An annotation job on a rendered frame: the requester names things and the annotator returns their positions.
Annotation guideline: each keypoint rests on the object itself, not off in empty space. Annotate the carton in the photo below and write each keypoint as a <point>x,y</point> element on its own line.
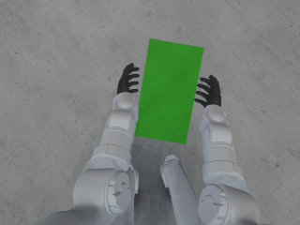
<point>169,84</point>

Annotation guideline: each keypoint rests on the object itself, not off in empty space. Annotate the right robot hand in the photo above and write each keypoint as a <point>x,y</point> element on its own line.
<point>214,96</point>

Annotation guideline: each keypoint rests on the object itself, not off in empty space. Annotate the right robot upper arm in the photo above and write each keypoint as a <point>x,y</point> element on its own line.
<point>220,204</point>

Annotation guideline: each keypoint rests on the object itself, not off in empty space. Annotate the left robot upper arm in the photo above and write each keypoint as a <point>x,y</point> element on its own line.
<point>99,196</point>

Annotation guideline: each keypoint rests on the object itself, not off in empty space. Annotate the right robot forearm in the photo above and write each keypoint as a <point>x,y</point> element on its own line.
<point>219,159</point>

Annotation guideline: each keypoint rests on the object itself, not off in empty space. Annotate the left robot forearm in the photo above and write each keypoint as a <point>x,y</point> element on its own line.
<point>117,137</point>

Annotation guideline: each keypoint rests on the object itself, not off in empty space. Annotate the robot left thigh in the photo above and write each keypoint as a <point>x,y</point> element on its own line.
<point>127,218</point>

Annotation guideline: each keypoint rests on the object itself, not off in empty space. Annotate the robot right shin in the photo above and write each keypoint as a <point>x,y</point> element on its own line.
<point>169,157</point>

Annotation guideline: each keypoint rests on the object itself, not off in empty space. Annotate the left robot hand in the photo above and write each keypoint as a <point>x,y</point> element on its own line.
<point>123,85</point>

